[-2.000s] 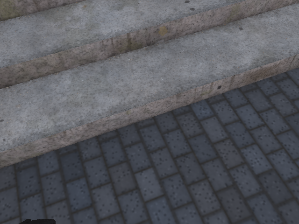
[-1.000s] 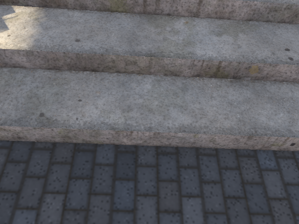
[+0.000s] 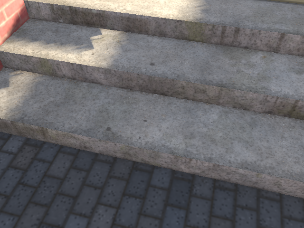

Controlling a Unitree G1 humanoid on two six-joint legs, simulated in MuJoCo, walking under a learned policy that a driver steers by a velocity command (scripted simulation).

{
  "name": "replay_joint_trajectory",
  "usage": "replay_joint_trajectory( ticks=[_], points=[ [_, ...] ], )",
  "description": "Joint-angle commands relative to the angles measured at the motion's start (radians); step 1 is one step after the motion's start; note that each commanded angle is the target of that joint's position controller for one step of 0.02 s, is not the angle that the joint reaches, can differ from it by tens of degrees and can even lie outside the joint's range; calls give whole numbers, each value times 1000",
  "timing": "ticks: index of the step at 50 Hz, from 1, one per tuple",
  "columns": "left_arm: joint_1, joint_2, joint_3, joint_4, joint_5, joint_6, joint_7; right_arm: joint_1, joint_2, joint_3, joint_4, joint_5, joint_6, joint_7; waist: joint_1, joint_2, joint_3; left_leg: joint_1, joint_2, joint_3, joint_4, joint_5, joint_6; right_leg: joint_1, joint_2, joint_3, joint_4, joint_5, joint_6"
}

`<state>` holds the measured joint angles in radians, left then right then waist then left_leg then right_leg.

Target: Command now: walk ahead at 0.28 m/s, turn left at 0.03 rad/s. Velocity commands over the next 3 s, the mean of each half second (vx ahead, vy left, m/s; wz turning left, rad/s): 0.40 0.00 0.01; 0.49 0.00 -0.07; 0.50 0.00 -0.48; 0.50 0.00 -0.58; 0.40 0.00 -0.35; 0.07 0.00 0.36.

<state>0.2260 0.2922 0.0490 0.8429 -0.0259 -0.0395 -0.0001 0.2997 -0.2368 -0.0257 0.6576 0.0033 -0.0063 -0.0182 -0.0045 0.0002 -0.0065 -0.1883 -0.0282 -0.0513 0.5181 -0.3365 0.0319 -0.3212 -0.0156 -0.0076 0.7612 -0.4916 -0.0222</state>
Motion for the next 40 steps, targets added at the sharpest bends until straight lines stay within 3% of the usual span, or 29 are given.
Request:
replay_joint_trajectory(
  ticks=[1, 3, 4, 5, 6, 7, 8, 9, 10, 12, 16, 19, 22, 25, 27, 28, 29, 30, 31, 32, 33, 34, 35, 36, 38, 40],
  points=[
    [-109, 70, 11, -94, -11, -52, -25, -24, -187, -58, -58, 17, -23, -2, -16, 137, 91, 40, 282, -367, -311, -189, 183, -175, -44, 20, -71, 3, -55],
    [23, 64, 15, -28, 1, -59, -38, -86, -192, -59, -67, 24, -15, 4, 59, 110, 27, -100, 196, -219, -242, -76, 139, 141, 22, -56, -252, 278, -42],
    [110, 76, 23, 10, 9, -55, -37, -79, -164, -52, -65, 15, -15, 5, 89, 87, -5, -174, 157, -169, -170, -61, 114, 284, 47, -62, -257, 310, -26],
    [213, 106, 33, 32, 7, -54, -31, -96, -108, -35, -74, 6, -21, 8, 128, 9, -22, -282, 95, -96, 4, -55, 63, 408, -41, 66, -312, 234, -52],
    [293, 233, 57, 25, 10, -56, -25, -99, -48, -17, -121, 0, -37, 7, 133, -259, -44, -476, -28, 37, 366, -156, -22, 502, -288, 486, -492, 35, -176],
    [273, 230, 53, 9, 26, -63, -29, -94, -124, -40, -131, 30, -54, -1, 125, -246, -2, -599, -23, -43, 563, -270, -27, 449, -389, 741, -598, -157, -286],
    [195, 177, 37, -12, 24, -68, -23, -86, -159, -51, -117, 48, -66, 2, 91, -163, 86, -680, 41, -76, 637, -174, -8, 418, -373, 676, -602, -220, -274],
    [152, 143, 27, -27, 24, -68, -18, -87, -162, -52, -100, 42, -72, 8, 75, -126, 114, -696, 75, -55, 642, -71, 5, 399, -325, 568, -598, -150, -237],
    [127, 132, 21, -35, 28, -65, -17, -94, -154, -53, -88, 25, -77, 11, 62, -92, 111, -686, 99, -44, 617, 12, 9, 384, -288, 483, -601, -31, -208],
    [128, 106, 9, -39, 31, -58, -13, -96, -140, -55, -75, 10, -79, 26, 49, -90, 90, -621, 124, -19, 568, 123, 0, 354, -223, 337, -612, 198, -169],
    [178, 108, 3, -22, 24, -50, -6, -169, -97, -42, -100, 7, -74, 36, 61, -70, 79, -618, 119, 41, 432, 242, -40, 347, -180, 178, -619, 548, -166],
    [203, 117, -1, -11, 23, -41, 6, -286, -63, -25, -135, 12, -85, 49, 92, -77, 106, -533, 95, 77, 214, 375, -49, 288, -147, 101, -644, 581, -146],
    [246, 137, 2, 8, 16, -39, 10, -375, -63, -21, -157, 21, -95, 68, 114, -73, 139, -473, 69, 92, 76, 435, -41, 293, -170, 93, -656, 559, -153],
    [259, 146, 9, 26, 7, -32, 11, -415, -84, -25, -174, 26, -105, 81, 91, -82, 142, -462, 54, 78, -2, 385, 3, 391, -216, 94, -603, 678, -143],
    [243, 174, 21, 24, 13, -27, 16, -359, -122, -41, -162, 19, -108, 77, 38, -115, 70, -357, 12, 98, -12, 314, 43, 453, -224, 83, -489, 996, -123],
    [232, 187, 27, 21, 19, -21, 17, -266, -155, -55, -138, 17, -104, 69, -18, -135, -5, -237, -16, 115, -9, 282, 71, 467, -216, 73, -368, 1182, -114],
    [210, 183, 25, 12, 25, -13, 20, -98, -191, -75, -92, 18, -99, 55, -108, -124, -113, -6, -21, 124, -39, 331, 108, 401, -181, 43, -171, 1258, -89],
    [210, 148, 11, -17, 45, -16, 24, 97, -242, -88, -48, 3, -88, 38, -174, -49, -273, 368, 150, -61, 39, 349, 163, 150, -146, 46, 116, 961, -70],
    [373, -18, -38, -29, 40, -35, 5, 130, -313, -99, -22, -9, -91, 46, -62, 278, -447, 723, 420, -592, -50, 117, 344, -253, 69, 67, 490, 15, -9],
    [285, 115, -9, -10, 8, -59, -7, 137, -197, -78, -17, -4, -86, 41, -125, 185, -429, 668, 400, -709, -185, -44, 321, -356, 47, 178, 598, -58, -16],
    [151, 160, 7, -61, -23, -73, -11, 40, -177, -66, -19, 2, -86, 33, -105, 143, -213, 491, 361, -529, -224, -14, 266, -418, -7, 140, 594, 33, -21],
    [89, 141, 0, -77, -16, -80, -6, -26, -166, -61, -17, 2, -87, 34, -69, 33, -115, 320, 325, -409, -256, 106, 243, -389, -57, 108, 544, 121, -20],
    [65, 127, 2, -79, 0, -78, 0, -67, -150, -56, -15, -5, -91, 38, -34, -3, -48, 187, 290, -327, -286, 237, 233, -351, -83, 95, 497, 162, -10],
    [93, 115, 3, -74, 7, -68, 2, -88, -135, -51, -11, -15, -98, 40, 6, 24, -41, 107, 264, -269, -320, 297, 229, -288, -111, 105, 473, 190, -4],
    [129, 76, -7, -65, 13, -47, 7, -105, -132, -52, 7, -5, -112, 45, 39, 50, -34, 25, 245, -196, -370, 355, 244, -240, -127, 91, 421, 202, 16],
    [87, 60, -13, -84, 25, -35, 11, -103, -154, -55, 34, 2, -122, 45, 47, 48, 10, -42, 236, -128, -402, 407, 247, -262, -140, 75, 343, 236, 41]
  ],
)
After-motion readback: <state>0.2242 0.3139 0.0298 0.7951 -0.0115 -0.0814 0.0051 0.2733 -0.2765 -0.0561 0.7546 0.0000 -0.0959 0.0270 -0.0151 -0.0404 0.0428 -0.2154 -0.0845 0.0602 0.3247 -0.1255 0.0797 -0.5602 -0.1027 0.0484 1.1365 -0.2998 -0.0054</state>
